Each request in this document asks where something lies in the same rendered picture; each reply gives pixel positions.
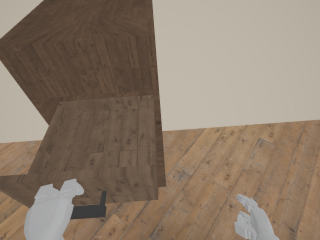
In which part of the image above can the robot left hand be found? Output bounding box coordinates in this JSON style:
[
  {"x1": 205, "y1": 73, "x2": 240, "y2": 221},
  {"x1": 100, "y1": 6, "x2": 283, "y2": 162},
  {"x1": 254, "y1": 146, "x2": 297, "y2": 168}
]
[{"x1": 24, "y1": 179, "x2": 84, "y2": 240}]

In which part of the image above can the robot right hand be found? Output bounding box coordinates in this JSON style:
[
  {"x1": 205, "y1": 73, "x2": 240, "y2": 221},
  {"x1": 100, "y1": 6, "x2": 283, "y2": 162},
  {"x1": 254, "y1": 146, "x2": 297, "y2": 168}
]
[{"x1": 234, "y1": 194, "x2": 275, "y2": 240}]

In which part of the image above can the cabinet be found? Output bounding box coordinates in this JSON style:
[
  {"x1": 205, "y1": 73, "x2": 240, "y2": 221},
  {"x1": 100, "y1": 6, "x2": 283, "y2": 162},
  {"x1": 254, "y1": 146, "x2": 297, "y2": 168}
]
[{"x1": 0, "y1": 0, "x2": 166, "y2": 187}]

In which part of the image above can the handle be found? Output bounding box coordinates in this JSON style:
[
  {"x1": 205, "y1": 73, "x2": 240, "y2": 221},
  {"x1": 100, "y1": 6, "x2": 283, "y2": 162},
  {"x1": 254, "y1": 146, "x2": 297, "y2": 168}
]
[{"x1": 70, "y1": 191, "x2": 107, "y2": 220}]

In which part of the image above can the drawer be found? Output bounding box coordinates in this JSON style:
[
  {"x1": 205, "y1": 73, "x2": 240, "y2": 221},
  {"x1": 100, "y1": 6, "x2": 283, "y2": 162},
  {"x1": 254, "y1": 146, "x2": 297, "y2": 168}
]
[{"x1": 0, "y1": 95, "x2": 159, "y2": 208}]

